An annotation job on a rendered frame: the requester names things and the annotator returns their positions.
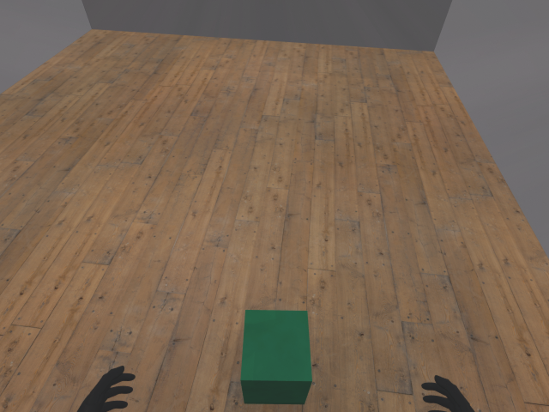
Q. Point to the right robot hand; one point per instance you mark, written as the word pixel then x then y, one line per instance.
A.
pixel 455 401

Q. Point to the left robot hand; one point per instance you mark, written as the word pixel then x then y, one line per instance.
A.
pixel 96 400

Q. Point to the carton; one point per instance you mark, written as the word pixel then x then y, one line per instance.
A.
pixel 276 359

